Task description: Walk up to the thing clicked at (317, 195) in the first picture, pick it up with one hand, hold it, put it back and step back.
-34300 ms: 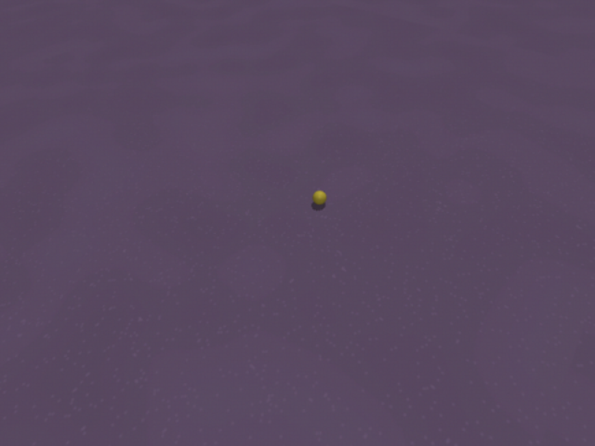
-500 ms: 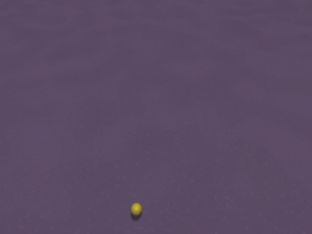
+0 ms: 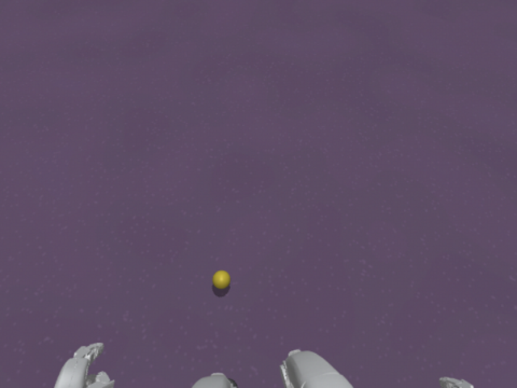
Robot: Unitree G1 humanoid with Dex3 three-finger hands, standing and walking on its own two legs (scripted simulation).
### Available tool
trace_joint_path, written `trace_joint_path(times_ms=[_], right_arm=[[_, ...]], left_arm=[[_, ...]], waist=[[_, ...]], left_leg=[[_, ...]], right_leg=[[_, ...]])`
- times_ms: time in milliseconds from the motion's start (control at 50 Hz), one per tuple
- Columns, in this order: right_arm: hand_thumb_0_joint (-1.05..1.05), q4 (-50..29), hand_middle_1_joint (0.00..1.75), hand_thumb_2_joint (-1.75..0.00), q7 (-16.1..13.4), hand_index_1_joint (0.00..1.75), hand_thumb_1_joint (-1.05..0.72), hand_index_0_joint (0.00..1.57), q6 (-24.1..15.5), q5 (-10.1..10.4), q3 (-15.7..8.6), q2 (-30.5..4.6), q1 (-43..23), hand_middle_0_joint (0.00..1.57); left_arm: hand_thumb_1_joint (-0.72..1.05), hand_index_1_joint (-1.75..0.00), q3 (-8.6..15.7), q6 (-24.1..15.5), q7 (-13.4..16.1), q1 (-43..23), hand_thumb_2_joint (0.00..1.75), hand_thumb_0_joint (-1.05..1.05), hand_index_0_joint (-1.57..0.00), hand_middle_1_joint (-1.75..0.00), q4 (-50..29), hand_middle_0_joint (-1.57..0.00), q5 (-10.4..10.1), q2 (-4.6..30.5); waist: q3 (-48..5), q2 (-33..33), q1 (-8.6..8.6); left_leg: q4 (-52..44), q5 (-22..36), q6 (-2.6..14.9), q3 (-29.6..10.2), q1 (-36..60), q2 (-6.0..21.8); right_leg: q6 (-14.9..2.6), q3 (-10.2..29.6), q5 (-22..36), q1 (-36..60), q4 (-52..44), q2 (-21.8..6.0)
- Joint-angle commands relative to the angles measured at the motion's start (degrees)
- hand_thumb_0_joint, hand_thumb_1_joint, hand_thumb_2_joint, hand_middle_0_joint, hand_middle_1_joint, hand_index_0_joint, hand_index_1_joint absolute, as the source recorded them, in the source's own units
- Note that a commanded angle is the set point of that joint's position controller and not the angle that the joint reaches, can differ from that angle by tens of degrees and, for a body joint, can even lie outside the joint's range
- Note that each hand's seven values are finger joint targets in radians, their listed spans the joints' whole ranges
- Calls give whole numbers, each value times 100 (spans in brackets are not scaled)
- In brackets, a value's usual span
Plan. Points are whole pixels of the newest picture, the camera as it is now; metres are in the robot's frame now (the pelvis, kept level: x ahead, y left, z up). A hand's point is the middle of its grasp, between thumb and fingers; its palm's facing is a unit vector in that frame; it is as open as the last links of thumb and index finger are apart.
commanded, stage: step back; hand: left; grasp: from above
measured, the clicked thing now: (221, 279) +0.49 +0.11 -0.73
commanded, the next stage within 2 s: none
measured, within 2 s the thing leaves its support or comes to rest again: neither
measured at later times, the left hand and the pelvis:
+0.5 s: hand out of the picture +0.02 +0.26 -0.13, palm faces -0.04 -0.91 -0.42, open 7.3 cm; pelvis -0.11 +0.00 +0.00, yaw -1 degrees
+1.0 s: hand out of the picture -0.19 +0.26 -0.16, palm faces -0.08 -0.91 -0.41, open 7.3 cm; pelvis -0.28 -0.01 -0.02, yaw -5 degrees
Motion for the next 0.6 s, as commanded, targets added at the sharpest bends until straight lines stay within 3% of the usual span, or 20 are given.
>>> trace_joint_path(times_ms=[0, 60, 100, 140, 160, 180, 200, 220, 240, 260, 300, 320, 340, 420, 480, 500, 520, 540, 560, 580], right_arm=[[0, -551, 30, -90, -176, 30, -90, 20, -197, 29, -400, -1429, 201, 20], [0, -571, 30, -90, -188, 30, -90, 20, -178, 55, -405, -1471, 405, 20], [0, -639, 30, -90, -182, 30, -90, 20, -153, 56, -398, -1562, 179, 20], [0, -708, 30, -90, -149, 30, -90, 20, -121, 90, -375, -1576, -72, 20], [0, -725, 30, -90, -128, 30, -90, 20, -95, 116, -363, -1574, -180, 20], [0, -724, 30, -90, -103, 30, -90, 20, -81, 167, -323, -1492, -252, 20], [0, -760, 30, -90, -84, 30, -90, 20, -74, 224, -274, -1346, -260, 20], [0, -804, 30, -90, -70, 30, -90, 20, -55, 229, -194, -1161, -258, 20], [0, -762, 30, -90, -131, 30, -90, 20, -3, 183, -276, -1260, -360, 20], [0, -616, 30, -90, -136, 30, -90, 20, -5, 173, -333, -1405, -143, 20], [0, -471, 30, -90, -67, 30, -90, 20, -11, 239, -273, -1348, 52, 20], [0, -391, 30, -90, -82, 30, -90, 20, -19, 243, -245, -1278, 223, 20], [0, -401, 30, -90, -94, 30, -90, 20, -38, 218, -224, -1251, 233, 20], [0, -585, 30, -90, -125, 30, -90, 20, -104, 206, -173, -1202, 119, 20], [0, -593, 30, -90, -125, 30, -90, 20, -158, 138, -198, -1161, 332, 20], [0, -509, 30, -90, -110, 30, -90, 20, -172, 101, -235, -1166, 449, 20], [0, -422, 30, -90, -110, 30, -90, 20, -195, 55, -264, -1121, 681, 20], [0, -426, 30, -90, -102, 30, -90, 20, -221, -6, -322, -1227, 651, 20], [0, -492, 30, -90, -93, 30, -90, 20, -232, -82, -436, -1664, 576, 20], [0, -596, 30, -90, -50, 30, -90, 20, -216, -120, -480, -2061, 204, 20]], left_arm=[[90, -30, 283, -113, 32, 425, 90, 0, -20, -30, -426, -20, 65, 953], [90, -30, 313, -173, -8, 387, 90, 0, -20, -30, -538, -20, 83, 900], [90, -30, 323, -201, -31, 622, 90, 0, -20, -30, -485, -20, 95, 860], [90, -30, 331, -256, -57, 960, 90, 0, -20, -30, -396, -20, 116, 788], [90, -30, 348, -290, -63, 1132, 90, 0, -20, -30, -294, -20, 150, 780], [90, -30, 377, -325, -60, 1249, 90, 0, -20, -30, -249, -20, 174, 850], [90, -30, 441, -353, -66, 1241, 90, 0, -20, -30, -272, -20, 238, 1161], [90, -30, 522, -345, -84, 1101, 90, 0, -20, -30, -390, -20, 200, 1543], [90, -30, 558, -341, -72, 703, 90, 0, -20, -30, -623, -20, 247, 1942], [90, -30, 561, -344, -61, 509, 90, 0, -20, -30, -710, -20, 197, 1707], [90, -30, 466, -342, -40, 269, 90, 0, -20, -30, -827, -20, 164, 1250], [90, -30, 461, -331, -30, 132, 90, 0, -20, -30, -821, -20, 167, 1190], [90, -30, 455, -323, -34, 194, 90, 0, -20, -30, -843, -20, 194, 1120], [90, -30, 426, -285, -4, 792, 90, 0, -20, -30, -923, -20, 235, 1022], [90, -30, 426, -213, 4, 757, 90, 0, -20, -30, -1011, -20, 206, 1136], [90, -30, 408, -173, -23, 708, 90, 0, -20, -30, -1012, -20, 169, 1193], [90, -30, 397, -125, -51, 581, 90, 0, -20, -30, -1061, -20, 116, 1233], [90, -30, 359, -72, -76, 691, 90, 0, -20, -30, -1090, -20, 87, 1117], [90, -30, 318, -62, -94, 743, 90, 0, -20, -30, -1146, -20, 67, 912], [90, -30, 323, -73, -62, 741, 90, 0, -20, -30, -1143, -20, 45, 806]], waist=[[-1785, 920, 4], [-1692, 919, -140], [-1750, 980, -38], [-1865, 967, 143], [-1875, 904, 242], [-1950, 759, 285], [-1914, 102, 246], [-1494, -964, 284], [-1174, -1389, 455], [-838, -973, 303], [-811, -456, 130], [-915, -463, 27], [-1002, -413, 87], [-1486, -470, 438], [-1795, -924, 351], [-1811, -892, 295], [-1849, -857, 118], [-1754, -576, 177], [-1757, 554, 197], [-1490, 1425, 262]], left_leg=[[-471, 4091, 1080, -1437, 1981, 1555], [-391, 4119, 1173, -1464, 2190, 1639], [-306, 3721, 1177, -1403, 1889, 1699], [-47, 3036, 929, -1088, 1449, 1436], [134, 2714, 737, -930, 1026, 1268], [322, 2185, 535, -764, 676, 1079], [672, 1183, 238, -621, -324, 710], [1508, -749, -117, -160, -1138, -193], [2931, -2075, -193, -526, -666, -417], [3362, -1980, -240, -860, -435, -249], [3553, -1377, -207, -987, -630, -498], [3606, -1269, -250, -949, -801, -638], [3575, -1177, -289, -879, -799, -649], [2029, -1391, -428, -542, -1078, -360], [265, -1161, -309, -363, -575, 127], [-214, -720, -284, -158, -135, 61], [-1111, 106, -231, -2, 279, 43], [-1399, 951, -181, -261, 732, 171], [-1393, 1519, 134, -1602, 1145, 1138], [-1544, 2188, 673, -2616, 1234, 2009]], right_leg=[[197, 51, 4, -344, -201, -192], [226, -140, 41, -279, -1153, -336], [165, -381, 152, 164, -1896, -546], [26, -605, 904, 847, -3090, -553], [-37, -735, 1655, 1387, -3776, -505], [-125, -538, 2377, 1815, -4059, -604], [-381, 435, 3018, 2262, -3946, -1227], [-1005, 1661, 2938, 2023, -4428, -2164], [-1858, 2546, 3422, 708, -4644, -3069], [-1838, 2396, 3481, 215, -4618, -3010], [-1370, 1011, 3843, 629, -4372, -2145], [-1155, 626, 3921, 875, -4211, -1913], [-1041, 464, 3896, 998, -4148, -1762], [-1084, 411, 4353, 2461, -3735, -1794], [-1009, 522, 4636, 2732, -3346, -1961], [-910, 380, 4508, 2416, -3152, -1855], [-767, 250, 4285, 2204, -2865, -1729], [-493, 204, 3643, 1549, -2695, -1498], [-186, -148, 2256, 587, -2092, -900], [-24, -416, -139, -395, -1255, 42]])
